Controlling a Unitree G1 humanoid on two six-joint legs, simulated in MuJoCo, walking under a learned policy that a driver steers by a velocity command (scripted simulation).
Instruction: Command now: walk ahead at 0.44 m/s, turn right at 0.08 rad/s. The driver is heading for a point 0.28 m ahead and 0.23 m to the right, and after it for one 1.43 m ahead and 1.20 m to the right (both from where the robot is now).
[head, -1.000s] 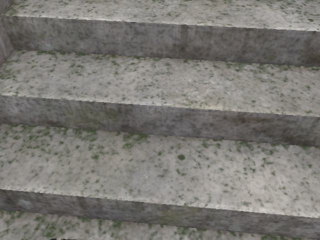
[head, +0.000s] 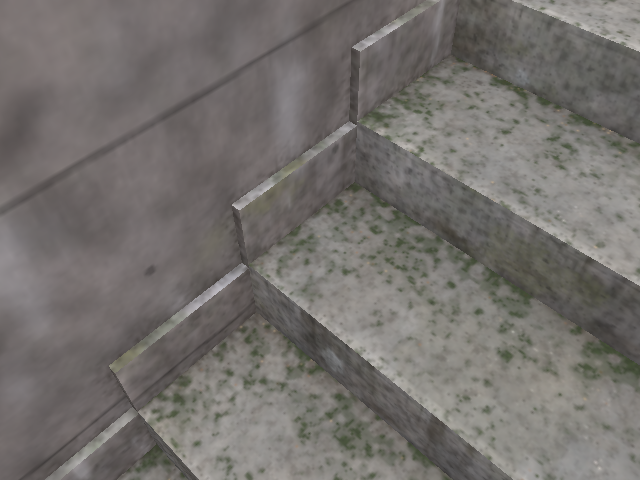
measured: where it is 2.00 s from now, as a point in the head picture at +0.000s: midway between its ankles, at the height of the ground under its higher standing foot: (636, 235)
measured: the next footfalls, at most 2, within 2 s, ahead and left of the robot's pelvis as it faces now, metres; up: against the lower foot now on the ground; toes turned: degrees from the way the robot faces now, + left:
right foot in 0.36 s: +0.27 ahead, -0.07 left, +0.16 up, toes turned -8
left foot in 0.76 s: +0.50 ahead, +0.09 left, +0.16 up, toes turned -23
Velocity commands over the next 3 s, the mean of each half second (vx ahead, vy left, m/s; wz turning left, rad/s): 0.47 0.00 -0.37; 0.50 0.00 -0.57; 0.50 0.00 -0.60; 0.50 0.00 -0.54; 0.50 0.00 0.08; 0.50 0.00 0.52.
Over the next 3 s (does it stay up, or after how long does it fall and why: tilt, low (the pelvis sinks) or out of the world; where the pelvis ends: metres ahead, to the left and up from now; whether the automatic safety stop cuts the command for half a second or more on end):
stays up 0.89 -0.86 0.66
